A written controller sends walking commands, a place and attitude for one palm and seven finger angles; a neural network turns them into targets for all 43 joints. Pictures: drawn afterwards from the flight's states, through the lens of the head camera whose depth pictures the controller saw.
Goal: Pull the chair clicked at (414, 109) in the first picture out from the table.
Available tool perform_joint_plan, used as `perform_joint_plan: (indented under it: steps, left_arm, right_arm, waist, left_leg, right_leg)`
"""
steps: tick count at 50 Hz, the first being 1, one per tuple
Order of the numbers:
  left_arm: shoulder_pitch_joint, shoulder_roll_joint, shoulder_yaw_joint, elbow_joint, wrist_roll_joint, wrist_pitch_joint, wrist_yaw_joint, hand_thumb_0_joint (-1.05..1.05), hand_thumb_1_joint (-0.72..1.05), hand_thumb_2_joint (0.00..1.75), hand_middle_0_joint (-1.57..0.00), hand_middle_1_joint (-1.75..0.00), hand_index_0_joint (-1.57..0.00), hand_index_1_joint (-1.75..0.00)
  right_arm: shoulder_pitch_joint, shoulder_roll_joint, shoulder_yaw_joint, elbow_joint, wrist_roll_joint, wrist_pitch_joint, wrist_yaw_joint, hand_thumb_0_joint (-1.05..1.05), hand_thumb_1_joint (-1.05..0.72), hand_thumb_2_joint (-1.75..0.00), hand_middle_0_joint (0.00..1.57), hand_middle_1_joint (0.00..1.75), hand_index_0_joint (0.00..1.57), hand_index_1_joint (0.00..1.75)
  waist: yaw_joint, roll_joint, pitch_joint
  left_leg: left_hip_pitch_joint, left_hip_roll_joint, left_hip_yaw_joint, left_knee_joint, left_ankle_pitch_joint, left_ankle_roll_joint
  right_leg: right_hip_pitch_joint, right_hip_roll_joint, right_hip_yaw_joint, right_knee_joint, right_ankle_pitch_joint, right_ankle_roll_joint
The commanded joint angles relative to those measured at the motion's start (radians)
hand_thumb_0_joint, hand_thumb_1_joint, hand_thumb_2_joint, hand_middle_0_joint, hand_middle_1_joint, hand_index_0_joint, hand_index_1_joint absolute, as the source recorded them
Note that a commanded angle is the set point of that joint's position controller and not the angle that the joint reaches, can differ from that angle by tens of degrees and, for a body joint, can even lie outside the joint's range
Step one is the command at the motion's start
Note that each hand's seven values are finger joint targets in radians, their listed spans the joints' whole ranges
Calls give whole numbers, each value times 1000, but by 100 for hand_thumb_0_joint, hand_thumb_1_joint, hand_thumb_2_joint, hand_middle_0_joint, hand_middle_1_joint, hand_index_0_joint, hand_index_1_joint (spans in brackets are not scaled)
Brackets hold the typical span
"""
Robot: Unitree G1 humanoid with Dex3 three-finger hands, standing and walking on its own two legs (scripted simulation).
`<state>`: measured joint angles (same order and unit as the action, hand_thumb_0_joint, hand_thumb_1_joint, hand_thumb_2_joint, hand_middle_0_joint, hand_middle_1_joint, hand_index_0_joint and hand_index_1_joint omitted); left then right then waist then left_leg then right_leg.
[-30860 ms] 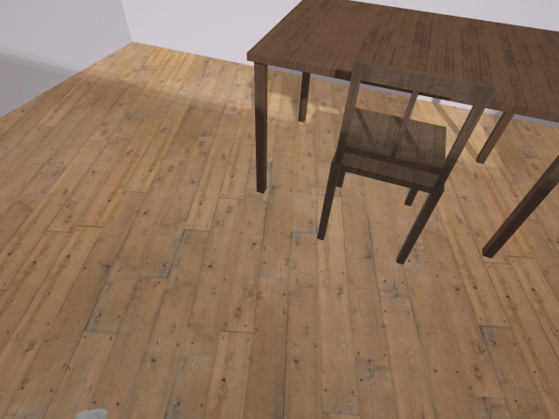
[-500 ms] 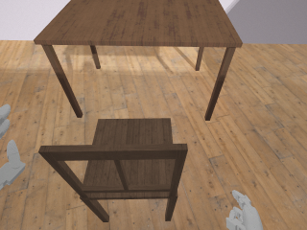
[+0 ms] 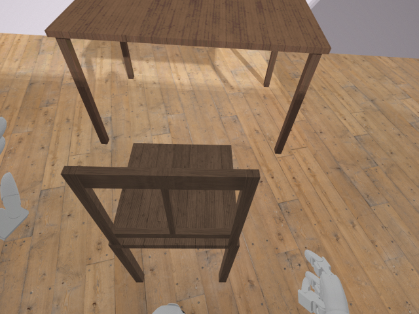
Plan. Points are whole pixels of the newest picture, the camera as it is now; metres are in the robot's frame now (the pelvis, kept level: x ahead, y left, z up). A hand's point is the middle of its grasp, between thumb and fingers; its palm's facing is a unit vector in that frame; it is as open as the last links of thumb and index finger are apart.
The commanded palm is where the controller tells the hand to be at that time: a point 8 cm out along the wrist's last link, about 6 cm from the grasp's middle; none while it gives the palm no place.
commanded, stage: step back with the hand held close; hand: left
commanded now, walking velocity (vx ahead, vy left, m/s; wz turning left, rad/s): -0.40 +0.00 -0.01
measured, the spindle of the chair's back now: (169, 211) +0.35 +0.12 -0.10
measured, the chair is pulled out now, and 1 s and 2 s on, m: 0.60 0.60 0.60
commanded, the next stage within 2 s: stop stepping back and stand still in 0.36 s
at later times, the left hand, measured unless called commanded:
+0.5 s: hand (16, 279) +0.13 +0.22 +0.18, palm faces +0.32 -0.82 -0.48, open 7.4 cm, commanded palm +0.06 +0.27 +0.19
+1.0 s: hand out of the picture +0.05 +0.26 +0.17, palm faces +0.49 -0.79 -0.38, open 7.4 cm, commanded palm +0.00 +0.29 +0.19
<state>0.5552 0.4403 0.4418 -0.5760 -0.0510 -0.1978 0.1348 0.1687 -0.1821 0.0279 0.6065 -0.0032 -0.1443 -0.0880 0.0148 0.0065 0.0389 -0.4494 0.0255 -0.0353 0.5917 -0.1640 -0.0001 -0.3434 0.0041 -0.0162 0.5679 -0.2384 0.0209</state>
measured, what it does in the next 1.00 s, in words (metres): walks backwards: right foot, then left foot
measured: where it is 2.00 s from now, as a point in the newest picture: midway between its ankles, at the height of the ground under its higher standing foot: outside the picture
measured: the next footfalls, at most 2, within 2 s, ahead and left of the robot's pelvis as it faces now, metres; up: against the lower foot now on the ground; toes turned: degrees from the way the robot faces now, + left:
right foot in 0.40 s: -0.05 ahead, -0.14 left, +0.00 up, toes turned -2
left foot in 0.64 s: -0.07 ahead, +0.11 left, +0.00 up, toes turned +1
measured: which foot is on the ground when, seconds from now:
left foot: down 0.00-0.44, up 0.46-0.62, down 0.64-1.00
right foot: down 0.00-0.16, up 0.18-0.38, down 0.40-1.00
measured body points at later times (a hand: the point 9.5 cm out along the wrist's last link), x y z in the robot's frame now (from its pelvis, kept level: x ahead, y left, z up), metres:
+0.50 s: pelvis -0.09 -0.02 +0.01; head -0.06 -0.01 +0.45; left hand +0.10 +0.26 +0.21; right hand +0.09 -0.24 -0.07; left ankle -0.01 +0.11 -0.71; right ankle -0.09 -0.14 -0.73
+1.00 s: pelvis -0.14 -0.01 +0.01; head -0.17 +0.01 +0.46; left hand +0.02 +0.30 +0.19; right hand +0.02 -0.22 -0.07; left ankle -0.11 +0.10 -0.73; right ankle -0.09 -0.14 -0.73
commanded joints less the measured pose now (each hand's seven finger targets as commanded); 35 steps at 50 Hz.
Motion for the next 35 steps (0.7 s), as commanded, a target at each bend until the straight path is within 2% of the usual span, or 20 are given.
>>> perform_joint_plan:
  steps: [1,2,3,5,7,9,10,12,13,18,20,22,23,24,25,29,30,32,33,35]
  left_arm:
    - [-49,179,128,-163,-14,-50,28,0,90,90,-20,-30,-20,-30]
    - [-59,205,149,-162,-12,-44,38,0,90,90,-20,-30,-20,-30]
    - [-65,171,122,-163,-9,-37,40,0,90,90,-20,-30,-20,-30]
    - [-75,166,124,-151,-5,-30,40,0,90,90,-20,-30,-20,-30]
    - [-45,182,144,-184,5,-42,42,0,90,90,-20,-30,-20,-30]
    - [0,179,154,-201,5,-60,32,0,90,90,-20,-30,-20,-30]
    - [-17,178,157,-242,3,-67,28,0,90,90,-20,-30,-20,-30]
    - [-21,165,130,-273,-4,-71,24,0,90,90,-20,-30,-20,-30]
    - [-23,145,108,-277,-4,-70,20,0,90,90,-20,-30,-20,-30]
    - [-6,161,123,-195,-17,-62,5,0,90,90,-20,-30,-20,-30]
    - [-21,178,138,-167,-20,-70,-5,0,90,90,-20,-30,-20,-30]
    - [-28,204,132,-164,-29,-65,-6,0,90,90,-20,-30,-20,-30]
    - [-18,202,136,-151,-34,-56,3,0,90,90,-20,-30,-20,-30]
    - [24,173,135,-99,-32,-33,9,0,90,90,-20,-30,-20,-30]
    - [45,163,130,-98,-26,-18,16,0,90,90,-20,-30,-20,-30]
    - [50,173,134,-122,-5,-12,45,0,90,90,-20,-30,-20,-30]
    - [41,178,129,-172,-3,-23,50,0,90,90,-20,-30,-20,-30]
    - [36,189,131,-219,0,-39,56,0,90,90,-20,-30,-20,-30]
    - [56,184,126,-233,-2,-40,46,0,90,90,-20,-30,-20,-30]
    - [-5,181,124,-239,12,-44,42,0,90,90,-20,-30,-20,-30]
  right_arm:
    - [-61,-135,-77,-128,10,-36,-13,0,-90,-90,20,30,20,30]
    - [-61,-130,-80,-107,5,-26,-11,0,-90,-90,20,30,20,30]
    - [-62,-111,-69,-110,4,-16,-5,0,-90,-90,20,30,20,30]
    - [-91,-108,-63,-123,8,-7,-11,0,-90,-90,20,30,20,30]
    - [-116,-153,-79,-135,8,-11,-27,0,-90,-90,20,30,20,30]
    - [-94,-140,-82,-142,-2,-29,-20,0,-90,-90,20,30,20,30]
    - [-80,-137,-84,-135,-18,-40,-17,0,-90,-90,20,30,20,30]
    - [-59,-135,-86,-114,-13,-57,-5,0,-90,-90,20,30,20,30]
    - [-42,-139,-84,-108,-12,-65,1,0,-90,-90,20,30,20,30]
    - [-70,-165,-75,-100,-13,-75,5,0,-90,-90,20,30,20,30]
    - [-84,-165,-70,-107,-9,-67,4,0,-90,-90,20,30,20,30]
    - [-55,-141,-86,-110,14,-52,5,0,-90,-90,20,30,20,30]
    - [-71,-139,-96,-115,23,-41,3,0,-90,-90,20,30,20,30]
    - [-92,-105,-84,-117,19,-22,7,0,-90,-90,20,30,20,30]
    - [-97,-87,-62,-129,20,-7,7,0,-90,-90,20,30,20,30]
    - [-72,-113,-45,-149,20,3,-18,0,-90,-90,20,30,20,30]
    - [-58,-128,-54,-148,17,-13,-24,0,-90,-90,20,30,20,30]
    - [-57,-159,-74,-159,20,-36,-27,0,-90,-90,20,30,20,30]
    - [-47,-166,-71,-161,31,-41,-19,0,-90,-90,20,30,20,30]
    - [-56,-141,-52,-146,18,-56,-15,0,-90,-90,20,30,20,30]
  waist:
    - [-22,-130,-132]
    - [-22,-137,-150]
    - [-27,-167,-159]
    - [-30,-140,-113]
    - [-21,110,-102]
    - [-17,276,-205]
    - [-18,297,-213]
    - [-12,249,-247]
    - [-7,226,-257]
    - [3,199,-204]
    - [0,113,-181]
    - [-18,-204,-238]
    - [-12,-249,-210]
    - [-9,-215,-195]
    - [-31,-149,-188]
    - [-47,-111,-136]
    - [-41,-59,-130]
    - [-25,113,-129]
    - [-14,151,-159]
    - [-27,284,-93]
  left_leg:
    - [170,-23,-12,197,-227,-8]
    - [190,-30,4,290,-191,-16]
    - [171,-26,-5,287,-164,-11]
    - [138,3,-35,80,-146,6]
    - [82,149,-196,-232,40,64]
    - [35,259,-287,-316,103,121]
    - [46,272,-285,-305,184,137]
    - [214,264,-222,-189,513,139]
    - [275,250,-199,-170,573,130]
    - [199,226,-169,-183,304,101]
    - [123,163,-113,-115,75,56]
    - [168,-14,31,165,-126,-24]
    - [122,-54,14,393,-227,-28]
    - [40,-38,-16,515,-270,-24]
    - [-6,-10,-37,480,-275,-19]
    - [145,-14,47,-78,-214,18]
    - [179,13,27,-206,-178,34]
    - [179,142,-131,-270,-46,84]
    - [162,159,-136,-273,-90,83]
    - [43,137,-148,-354,-268,73]
  right_leg:
    - [-184,-249,250,-293,-124,-146]
    - [-204,-303,281,-311,-55,-186]
    - [-156,-310,233,-277,72,-188]
    - [-102,-250,147,-201,135,-131]
    - [-23,-79,46,-17,72,-35]
    - [47,-15,16,218,-172,-9]
    - [24,-16,34,284,-239,-12]
    - [-24,-31,41,208,-202,-14]
    - [-20,-25,26,153,-169,-13]
    - [95,-25,1,-82,-39,-16]
    - [128,-63,21,-179,122,-34]
    - [25,-268,210,-273,244,-137]
    - [-48,-370,284,-317,222,-202]
    - [-20,-385,257,-292,260,-230]
    - [30,-361,204,-241,302,-212]
    - [49,-232,105,-215,-11,-86]
    - [82,-204,98,-184,-17,-63]
    - [122,-101,33,-98,5,-6]
    - [139,-87,13,-89,-58,3]
    - [170,-66,-16,-47,-98,-5]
